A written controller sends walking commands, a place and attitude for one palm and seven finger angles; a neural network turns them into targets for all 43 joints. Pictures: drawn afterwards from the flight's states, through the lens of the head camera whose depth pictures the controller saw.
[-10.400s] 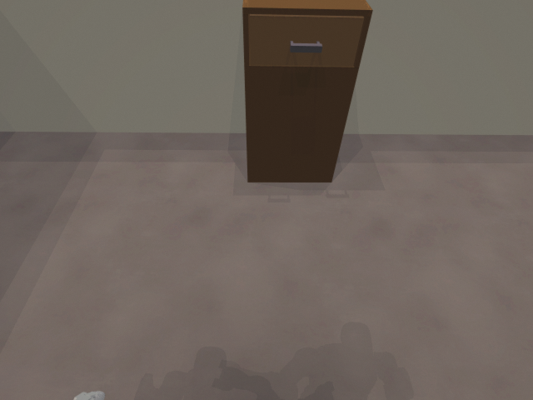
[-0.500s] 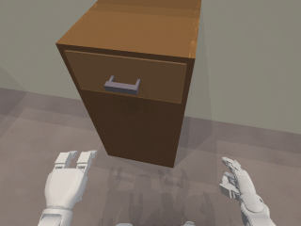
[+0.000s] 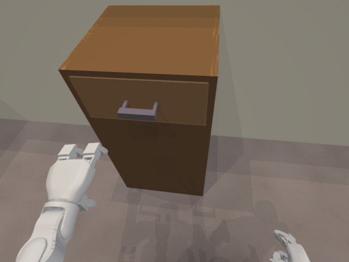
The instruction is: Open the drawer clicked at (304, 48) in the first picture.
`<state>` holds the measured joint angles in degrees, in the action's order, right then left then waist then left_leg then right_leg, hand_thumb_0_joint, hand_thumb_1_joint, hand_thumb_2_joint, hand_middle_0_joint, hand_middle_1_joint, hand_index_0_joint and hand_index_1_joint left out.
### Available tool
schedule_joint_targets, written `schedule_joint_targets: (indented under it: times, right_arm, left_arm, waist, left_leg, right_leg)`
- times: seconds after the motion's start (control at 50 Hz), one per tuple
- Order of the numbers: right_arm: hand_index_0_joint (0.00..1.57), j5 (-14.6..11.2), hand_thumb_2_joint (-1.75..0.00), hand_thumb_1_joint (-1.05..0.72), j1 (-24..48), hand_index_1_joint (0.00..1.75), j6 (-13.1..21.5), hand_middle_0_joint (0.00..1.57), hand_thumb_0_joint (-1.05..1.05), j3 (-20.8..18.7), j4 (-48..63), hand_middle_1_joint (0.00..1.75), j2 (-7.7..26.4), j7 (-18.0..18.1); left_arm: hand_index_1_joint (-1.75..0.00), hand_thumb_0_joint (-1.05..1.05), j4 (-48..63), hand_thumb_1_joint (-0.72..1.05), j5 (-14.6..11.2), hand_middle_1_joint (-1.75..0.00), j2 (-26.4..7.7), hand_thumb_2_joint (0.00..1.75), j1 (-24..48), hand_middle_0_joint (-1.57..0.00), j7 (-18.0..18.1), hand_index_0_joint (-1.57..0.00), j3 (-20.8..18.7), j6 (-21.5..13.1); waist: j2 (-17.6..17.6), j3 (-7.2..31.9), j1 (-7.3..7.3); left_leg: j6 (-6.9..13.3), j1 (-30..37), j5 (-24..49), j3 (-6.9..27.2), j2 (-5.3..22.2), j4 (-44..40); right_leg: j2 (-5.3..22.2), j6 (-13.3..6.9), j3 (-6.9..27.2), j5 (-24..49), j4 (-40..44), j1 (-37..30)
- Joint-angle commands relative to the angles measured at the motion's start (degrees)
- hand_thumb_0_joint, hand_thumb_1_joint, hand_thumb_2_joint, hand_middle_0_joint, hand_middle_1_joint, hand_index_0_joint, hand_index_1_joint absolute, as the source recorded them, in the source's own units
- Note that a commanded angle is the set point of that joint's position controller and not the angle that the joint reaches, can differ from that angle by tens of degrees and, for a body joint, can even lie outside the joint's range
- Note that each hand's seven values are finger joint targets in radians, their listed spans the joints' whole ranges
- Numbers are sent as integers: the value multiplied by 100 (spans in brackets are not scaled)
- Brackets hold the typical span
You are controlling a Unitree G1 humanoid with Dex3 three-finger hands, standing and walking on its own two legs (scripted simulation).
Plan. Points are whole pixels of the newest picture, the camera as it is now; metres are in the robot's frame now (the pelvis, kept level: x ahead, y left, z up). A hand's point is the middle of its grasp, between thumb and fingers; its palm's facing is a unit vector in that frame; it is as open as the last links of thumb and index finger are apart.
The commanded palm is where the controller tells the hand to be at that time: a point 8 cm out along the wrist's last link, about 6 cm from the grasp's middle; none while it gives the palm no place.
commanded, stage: raise the hand with hooked fingers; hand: left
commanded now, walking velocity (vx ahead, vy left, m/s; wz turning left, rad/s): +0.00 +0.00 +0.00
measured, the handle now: (139, 109) +0.53 +0.18 -0.01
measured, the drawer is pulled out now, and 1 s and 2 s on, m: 0.00 0.00 0.00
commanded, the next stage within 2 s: move the hooked fingers above the handle in 0.84 s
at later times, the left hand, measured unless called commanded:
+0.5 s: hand (71, 143) +0.32 +0.26 +0.11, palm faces +0.03 -0.04 -1.00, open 13.8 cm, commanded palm +0.29 +0.25 +0.16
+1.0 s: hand (77, 148) +0.31 +0.25 +0.10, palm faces +0.03 -0.05 -1.00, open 13.8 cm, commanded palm +0.29 +0.25 +0.16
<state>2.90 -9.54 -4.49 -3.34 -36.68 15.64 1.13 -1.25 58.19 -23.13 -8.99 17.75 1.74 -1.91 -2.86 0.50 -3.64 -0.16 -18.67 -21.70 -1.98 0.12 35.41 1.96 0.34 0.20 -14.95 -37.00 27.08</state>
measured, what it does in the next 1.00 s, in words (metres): stands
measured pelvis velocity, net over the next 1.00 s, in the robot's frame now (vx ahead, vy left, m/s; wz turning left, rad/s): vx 0.01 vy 0.01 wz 0.01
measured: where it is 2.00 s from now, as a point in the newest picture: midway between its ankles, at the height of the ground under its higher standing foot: outside the picture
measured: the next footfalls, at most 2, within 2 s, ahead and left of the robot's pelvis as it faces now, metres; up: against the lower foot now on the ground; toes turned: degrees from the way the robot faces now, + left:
none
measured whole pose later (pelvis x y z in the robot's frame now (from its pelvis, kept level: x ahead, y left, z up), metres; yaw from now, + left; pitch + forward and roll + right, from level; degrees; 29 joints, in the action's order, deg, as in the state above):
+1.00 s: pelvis +0.01 +0.01 +0.02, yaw +1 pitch +2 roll +0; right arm 0.5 -7.8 -7.8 -1.4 -36.8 14.5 0.4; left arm -5.1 53.9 -28.1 6.0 4.3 2.1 -3.6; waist -4.2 -0.4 -5.0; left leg 0.2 -9.9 -16.2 -1.1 -0.2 23.6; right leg 2.2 0.8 -0.8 -10.0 -25.3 17.8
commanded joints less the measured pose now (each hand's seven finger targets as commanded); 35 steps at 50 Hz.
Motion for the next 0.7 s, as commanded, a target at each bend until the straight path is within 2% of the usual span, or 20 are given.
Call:
schedule_joint_targets:
  times: [0.0, 0.08, 0.12, 0.22, 0.24, 0.26, 0.32, 0.4, 0.42, 0.46, 0.48, 0.52, 0.56, 0.62, 0.68]
  right_arm:
    - [20, -85, -90, -90, 896, 30, 285, 20, 0, -55, 987, 30, 416, 9]
    - [20, -129, -90, -90, 945, 30, 194, 20, 0, 10, 1004, 30, 424, 25]
    - [20, -146, -90, -90, 909, 30, 144, 20, 0, 42, 971, 30, 407, 30]
    - [20, -174, -90, -90, 936, 30, 41, 20, 0, 117, 935, 30, 387, 38]
    - [20, -168, -90, -90, 928, 30, 27, 20, 0, 119, 936, 30, 390, 31]
    - [20, -165, -90, -90, 921, 30, 18, 20, 0, 125, 947, 30, 387, 39]
    - [20, -171, -90, -90, 880, 30, -23, 20, 0, 141, 901, 30, 401, 43]
    - [20, -175, -90, -90, 831, 30, -50, 20, 0, 147, 873, 30, 427, 40]
    - [20, -180, -90, -90, 806, 30, -55, 20, 0, 131, 867, 30, 440, 47]
    - [20, -194, -90, -90, 743, 30, -77, 20, 0, 105, 870, 30, 455, 11]
    - [20, -221, -90, -90, 772, 30, -76, 20, 0, 92, 902, 30, 475, -17]
    - [20, -219, -90, -90, 726, 30, -115, 20, 0, 75, 896, 30, 500, -65]
    - [20, -207, -90, -90, 714, 30, -124, 20, 0, 55, 932, 30, 526, -94]
    - [20, -181, -90, -90, 661, 30, -102, 20, 0, 15, 951, 30, 532, -113]
    - [20, -211, -90, -90, 678, 30, -102, 20, 0, -2, 925, 30, 539, -108]
  left_arm:
    - [-111, 0, 1228, -36, -39, -111, -1028, 36, 1349, -29, -21, -29, -510, 108]
    - [-117, 0, 1208, -45, -72, -117, -1182, 32, 1654, -30, -365, -30, -537, 254]
    - [-120, 0, 1123, -50, -96, -120, -1275, 30, 1795, -30, -519, -30, -575, 288]
    - [-120, 0, 1016, -50, -165, -120, -1380, 30, 2424, -30, -897, -30, -515, 311]
    - [-120, 0, 1100, -50, -164, -120, -1408, 30, 2563, -30, -960, -30, -499, 282]
    - [-120, 0, 1115, -50, -186, -120, -1440, 30, 2676, -30, -1025, -30, -497, 255]
    - [-120, 0, 962, -50, -288, -120, -1529, 30, 2928, -30, -1245, -30, -534, 194]
    - [-120, 0, 994, -50, -372, -120, -1751, 30, 3362, -30, -1445, -30, -653, 48]
    - [-120, 0, 968, -50, -409, -120, -1816, 30, 3391, -30, -1481, -30, -707, 9]
    - [-120, 0, 728, -50, -497, -120, -1666, 30, 3061, -30, -1581, -30, -666, -22]
    - [-120, 0, 674, -50, -538, -120, -1645, 30, 2903, -30, -1638, -30, -697, -40]
    - [-120, 0, 696, -50, -558, -120, -1625, 30, 2812, -30, -1695, -30, -681, -122]
    - [-120, 0, 899, -50, -539, -120, -1671, 30, 2851, -30, -1678, -30, -721, -221]
    - [-120, 0, 1148, -50, -537, -120, -1840, 30, 2875, -30, -1522, -30, -942, -397]
    - [-120, 0, 1025, -50, -550, -120, -1875, 30, 2911, -30, -1328, -30, -1046, -445]
  waist:
    - [160, 1451, -107]
    - [88, 1326, -165]
    - [233, 1281, -180]
    - [113, 1170, -123]
    - [-2, 1273, -123]
    - [21, 1362, -125]
    - [86, 1294, -83]
    - [30, 1524, -92]
    - [1, 1550, -92]
    - [197, 1449, -121]
    - [147, 1427, -138]
    - [243, 1356, -152]
    - [122, 1448, -170]
    - [37, 1679, -227]
    - [130, 1541, -187]
  left_leg:
    - [95, 160, 1807, 97, -147, -734]
    - [69, 310, 2026, 84, -122, -963]
    - [76, 377, 2118, 53, -127, -1044]
    - [58, 559, 2271, 24, -124, -1209]
    - [53, 654, 2420, 19, -122, -1209]
    - [57, 714, 2493, 39, -129, -1211]
    - [54, 747, 2559, 27, -121, -1272]
    - [46, 877, 2873, 74, -118, -1313]
    - [49, 908, 2995, 65, -121, -1301]
    - [34, 815, 3096, 49, -117, -1322]
    - [35, 810, 3156, 47, -104, -1329]
    - [12, 708, 3171, 46, -95, -1356]
    - [6, 721, 3196, 49, -92, -1360]
    - [-1, 789, 3301, 83, -95, -1333]
    - [8, 660, 2925, 74, -118, -1358]
  right_leg:
    - [-166, -311, -20, 1063, 507, -1518]
    - [-170, -312, -58, 1236, 662, -1782]
    - [-174, -300, -61, 1355, 753, -1919]
    - [-187, -292, -88, 1534, 948, -2098]
    - [-187, -294, -100, 1639, 954, -2144]
    - [-184, -290, -102, 1710, 971, -2213]
    - [-188, -276, -131, 1785, 1063, -2285]
    - [-179, -275, -158, 2003, 1097, -2465]
    - [-180, -274, -153, 2113, 1108, -2492]
    - [-177, -257, -184, 2229, 1127, -2505]
    - [-198, -265, -167, 2249, 1133, -2505]
    - [-181, -258, -204, 2188, 1125, -2468]
    - [-180, -265, -199, 2180, 1111, -2466]
    - [-172, -276, -177, 2201, 1077, -2540]
    - [-198, -274, -163, 1976, 1119, -2414]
